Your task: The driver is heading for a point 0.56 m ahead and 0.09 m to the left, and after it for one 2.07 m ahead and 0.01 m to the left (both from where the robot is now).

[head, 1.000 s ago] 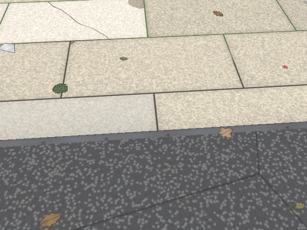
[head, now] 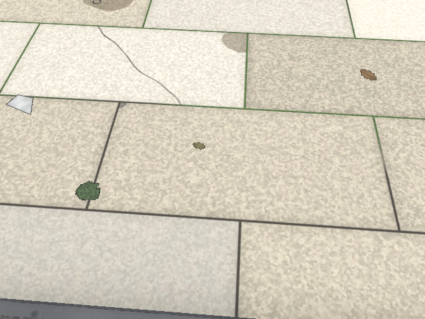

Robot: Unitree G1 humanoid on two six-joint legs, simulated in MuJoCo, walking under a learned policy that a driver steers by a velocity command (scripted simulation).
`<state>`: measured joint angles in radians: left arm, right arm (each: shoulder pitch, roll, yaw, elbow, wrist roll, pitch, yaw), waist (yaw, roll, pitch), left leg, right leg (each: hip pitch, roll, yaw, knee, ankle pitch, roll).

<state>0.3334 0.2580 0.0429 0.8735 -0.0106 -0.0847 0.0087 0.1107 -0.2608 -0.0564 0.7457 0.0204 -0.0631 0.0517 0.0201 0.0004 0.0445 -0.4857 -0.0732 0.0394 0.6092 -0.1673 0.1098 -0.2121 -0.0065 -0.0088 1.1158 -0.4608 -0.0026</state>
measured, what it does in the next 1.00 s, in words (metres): walks ahead, turning left: right foot, then left foot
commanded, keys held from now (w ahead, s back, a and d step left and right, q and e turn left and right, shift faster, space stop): w+q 0.68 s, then w+e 0.32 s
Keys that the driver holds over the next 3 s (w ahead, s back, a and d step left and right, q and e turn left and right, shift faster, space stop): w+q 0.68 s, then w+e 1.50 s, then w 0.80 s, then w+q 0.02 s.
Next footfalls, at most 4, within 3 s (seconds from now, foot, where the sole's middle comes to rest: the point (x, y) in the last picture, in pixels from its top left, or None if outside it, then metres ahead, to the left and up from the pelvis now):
0.38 right None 0.36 -0.12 -0.76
0.82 left None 0.43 0.24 -0.76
1.28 right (183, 233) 0.79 0.16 -0.90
1.66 left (128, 189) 0.98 0.39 -0.90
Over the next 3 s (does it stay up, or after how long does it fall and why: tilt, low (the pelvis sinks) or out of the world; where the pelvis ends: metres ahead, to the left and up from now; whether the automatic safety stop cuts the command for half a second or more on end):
stays up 1.50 0.07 -0.11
